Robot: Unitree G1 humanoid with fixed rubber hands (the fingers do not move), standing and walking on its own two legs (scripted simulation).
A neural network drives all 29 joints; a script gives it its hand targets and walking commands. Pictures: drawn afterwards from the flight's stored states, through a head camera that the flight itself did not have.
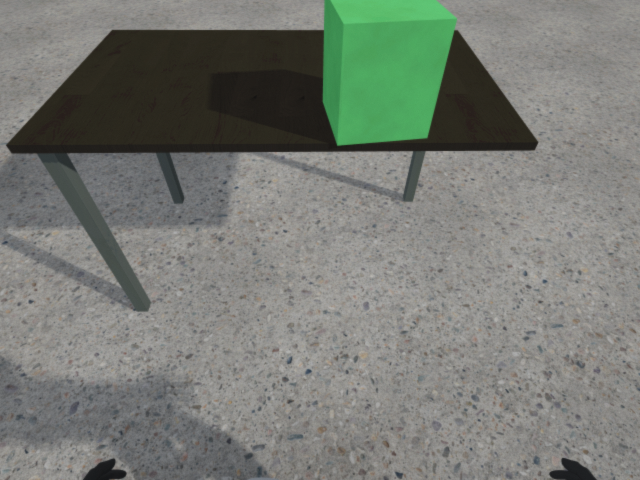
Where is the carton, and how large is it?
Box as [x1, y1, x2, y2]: [323, 0, 456, 145]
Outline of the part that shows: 324,0 323,103 337,145 426,137 456,18 436,0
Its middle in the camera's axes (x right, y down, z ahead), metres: +0.13 -0.37 +0.84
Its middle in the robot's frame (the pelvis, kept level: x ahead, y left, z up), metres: +0.88 -0.14 +0.11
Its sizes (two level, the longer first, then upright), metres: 0.210 0.200 0.250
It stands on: a table, 0.74 m high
